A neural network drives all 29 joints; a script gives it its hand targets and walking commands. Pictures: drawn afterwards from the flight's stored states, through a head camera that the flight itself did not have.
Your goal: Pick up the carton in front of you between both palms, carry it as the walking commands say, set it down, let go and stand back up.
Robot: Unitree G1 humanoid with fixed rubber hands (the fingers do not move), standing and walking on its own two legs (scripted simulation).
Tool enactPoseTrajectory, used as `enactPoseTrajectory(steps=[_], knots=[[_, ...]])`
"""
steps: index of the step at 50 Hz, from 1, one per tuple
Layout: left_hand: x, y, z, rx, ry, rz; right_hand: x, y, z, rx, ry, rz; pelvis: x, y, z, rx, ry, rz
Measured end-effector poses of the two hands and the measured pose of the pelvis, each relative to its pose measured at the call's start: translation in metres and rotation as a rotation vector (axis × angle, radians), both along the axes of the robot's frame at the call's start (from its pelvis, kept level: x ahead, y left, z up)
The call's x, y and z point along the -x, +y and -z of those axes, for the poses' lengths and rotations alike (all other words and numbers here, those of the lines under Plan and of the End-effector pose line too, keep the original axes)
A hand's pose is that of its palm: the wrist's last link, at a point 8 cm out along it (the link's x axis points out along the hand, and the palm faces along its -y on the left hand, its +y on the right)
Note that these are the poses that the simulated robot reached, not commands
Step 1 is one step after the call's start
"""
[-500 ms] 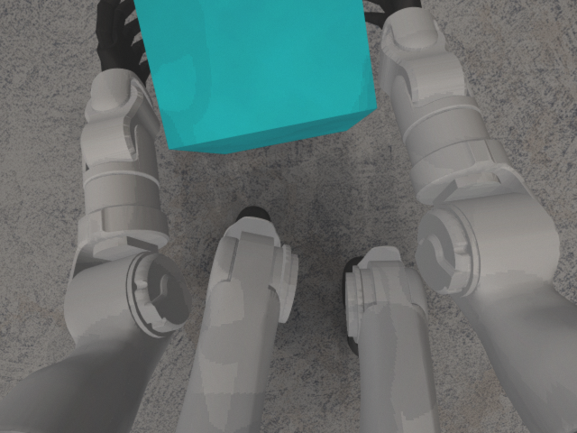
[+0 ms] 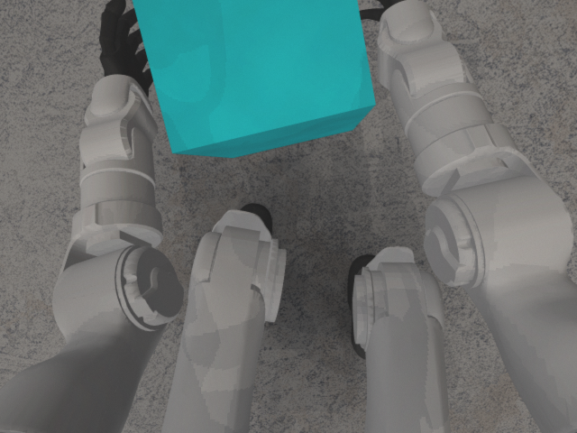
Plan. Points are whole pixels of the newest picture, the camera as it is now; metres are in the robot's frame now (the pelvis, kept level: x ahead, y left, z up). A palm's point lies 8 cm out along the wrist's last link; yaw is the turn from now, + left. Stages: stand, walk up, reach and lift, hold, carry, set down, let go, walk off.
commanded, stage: set down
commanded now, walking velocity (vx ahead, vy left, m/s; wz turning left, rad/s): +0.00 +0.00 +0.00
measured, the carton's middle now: (267, 63) +0.50 +0.14 -0.25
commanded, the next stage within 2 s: let go in 1.98 s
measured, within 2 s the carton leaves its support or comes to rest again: rests again in 0.26 s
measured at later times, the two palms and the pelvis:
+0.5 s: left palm (131, 77) +0.45 +0.29 -0.19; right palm (395, 21) +0.55 +0.00 -0.19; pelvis +0.00 +0.00 -0.01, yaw +1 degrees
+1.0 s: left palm (97, 81) +0.44 +0.34 -0.20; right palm (409, 13) +0.57 -0.01 -0.20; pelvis -0.01 +0.02 -0.02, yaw +1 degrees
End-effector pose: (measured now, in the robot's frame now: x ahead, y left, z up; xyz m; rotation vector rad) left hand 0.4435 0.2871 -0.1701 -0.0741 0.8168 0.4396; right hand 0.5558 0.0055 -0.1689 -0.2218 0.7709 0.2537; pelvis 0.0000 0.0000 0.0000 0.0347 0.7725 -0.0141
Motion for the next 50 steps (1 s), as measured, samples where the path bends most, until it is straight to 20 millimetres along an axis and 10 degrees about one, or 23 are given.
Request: enactPoseTrajectory(steps=[35, 50], knots=[[0.001, 0.005, 0.024, 0.015, 0.002, 0.042, 0.001, -0.006, 0.027, -0.048, -0.026, -0.074, 0.008, 0.001, 0.017, -0.015, -0.081, -0.001], [0.008, 0.054, 0.029, -0.05, -0.071, -0.064, -0.01, -0.02, 0.033, -0.034, -0.109, -0.014, 0.014, 0.017, 0.021, 0.003, -0.111, -0.026]])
